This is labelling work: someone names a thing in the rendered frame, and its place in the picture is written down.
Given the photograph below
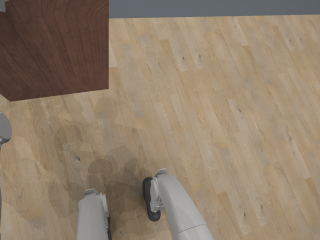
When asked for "right robot thigh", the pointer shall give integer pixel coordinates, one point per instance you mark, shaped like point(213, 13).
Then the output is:
point(185, 220)

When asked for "cabinet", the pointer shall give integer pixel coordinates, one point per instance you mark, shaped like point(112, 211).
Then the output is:
point(53, 47)

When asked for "left robot upper arm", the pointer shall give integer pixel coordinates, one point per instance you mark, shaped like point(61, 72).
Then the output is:
point(5, 136)

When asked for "robot right foot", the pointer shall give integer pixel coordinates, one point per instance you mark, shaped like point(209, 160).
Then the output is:
point(146, 186)

